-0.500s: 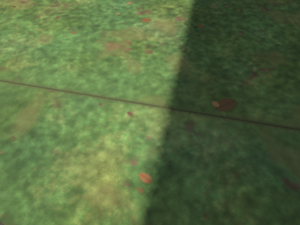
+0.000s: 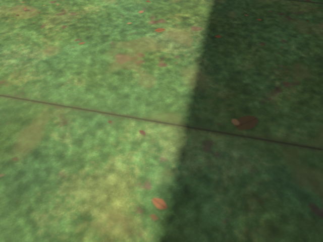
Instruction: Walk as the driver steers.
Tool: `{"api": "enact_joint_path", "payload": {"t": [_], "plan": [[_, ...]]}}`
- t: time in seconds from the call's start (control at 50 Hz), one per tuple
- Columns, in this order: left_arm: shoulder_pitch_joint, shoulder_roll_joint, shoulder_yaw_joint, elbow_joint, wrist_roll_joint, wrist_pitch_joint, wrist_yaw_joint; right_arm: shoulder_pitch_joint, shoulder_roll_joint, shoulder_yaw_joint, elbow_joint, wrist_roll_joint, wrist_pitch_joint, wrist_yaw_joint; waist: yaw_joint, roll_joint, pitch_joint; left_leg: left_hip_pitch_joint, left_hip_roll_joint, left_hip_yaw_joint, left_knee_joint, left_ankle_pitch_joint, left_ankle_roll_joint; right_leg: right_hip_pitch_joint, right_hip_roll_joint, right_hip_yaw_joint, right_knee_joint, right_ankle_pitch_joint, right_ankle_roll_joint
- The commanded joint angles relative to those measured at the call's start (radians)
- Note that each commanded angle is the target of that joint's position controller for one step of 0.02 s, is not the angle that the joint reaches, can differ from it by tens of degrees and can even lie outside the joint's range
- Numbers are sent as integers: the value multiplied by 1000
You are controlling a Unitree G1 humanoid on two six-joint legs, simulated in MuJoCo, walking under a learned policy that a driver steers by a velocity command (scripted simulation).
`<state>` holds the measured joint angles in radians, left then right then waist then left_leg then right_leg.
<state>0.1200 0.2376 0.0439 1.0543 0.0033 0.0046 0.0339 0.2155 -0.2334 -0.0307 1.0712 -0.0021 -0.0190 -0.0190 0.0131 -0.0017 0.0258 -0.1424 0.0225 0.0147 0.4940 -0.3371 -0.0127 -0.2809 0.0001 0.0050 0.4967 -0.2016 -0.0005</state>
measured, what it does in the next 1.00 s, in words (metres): stands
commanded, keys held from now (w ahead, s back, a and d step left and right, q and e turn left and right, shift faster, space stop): no key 0.80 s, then w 0.20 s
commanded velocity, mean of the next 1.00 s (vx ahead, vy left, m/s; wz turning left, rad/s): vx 0.04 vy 0.00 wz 0.00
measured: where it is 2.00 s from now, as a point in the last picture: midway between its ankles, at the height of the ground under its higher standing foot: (174, 226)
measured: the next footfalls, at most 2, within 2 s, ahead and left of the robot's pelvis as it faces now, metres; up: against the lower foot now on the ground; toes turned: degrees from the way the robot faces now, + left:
left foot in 1.54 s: +0.47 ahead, +0.11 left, +0.00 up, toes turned +2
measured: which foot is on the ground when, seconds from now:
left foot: down 0.00-1.00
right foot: down 0.00-1.00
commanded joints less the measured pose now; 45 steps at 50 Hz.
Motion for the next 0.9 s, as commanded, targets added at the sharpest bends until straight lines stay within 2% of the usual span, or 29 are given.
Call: {"api": "enact_joint_path", "payload": {"t": [0.02,0.38,0.8,0.82,0.84,0.88,0.9], "plan": [[-8,107,17,-25,-1,-5,5,46,-115,-19,-19,0,-5,-4,0,5,-35,-103,28,-23,-97,201,27,127,-35,37,-42,218,-59],[-9,94,12,15,-1,1,8,105,-93,-12,5,-2,-7,-14,3,0,-7,-124,19,-7,-109,104,16,105,-31,46,-68,118,-63],[31,78,8,23,-3,3,13,184,-64,-6,21,0,-15,-18,5,4,6,-142,17,-3,-111,85,13,92,-26,48,-75,94,-65],[51,68,6,34,-4,4,13,207,-54,-4,32,1,-14,-18,3,3,-16,-133,9,6,-115,-7,17,99,-17,40,-80,-24,-66],[60,75,9,38,-10,5,13,212,-60,-8,32,5,-11,-20,3,5,2,-149,1,9,-108,-123,28,75,-2,30,-74,-185,-70],[65,88,17,34,-18,-3,12,197,-77,-15,7,11,-11,-26,1,9,64,-198,13,-19,-98,-330,70,-21,4,32,-59,-454,-87],[55,85,18,26,-20,-15,9,205,-78,-16,0,13,-17,-27,-6,11,94,-217,30,-46,-102,-374,90,-57,-5,44,-52,-489,-96]]}}
Velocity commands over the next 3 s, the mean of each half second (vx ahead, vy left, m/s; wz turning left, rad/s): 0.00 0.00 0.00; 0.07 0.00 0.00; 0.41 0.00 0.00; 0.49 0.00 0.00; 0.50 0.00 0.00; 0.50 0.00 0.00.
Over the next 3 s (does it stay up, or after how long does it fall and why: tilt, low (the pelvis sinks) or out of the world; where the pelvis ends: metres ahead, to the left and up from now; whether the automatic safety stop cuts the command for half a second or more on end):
stays up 1.10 0.03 0.01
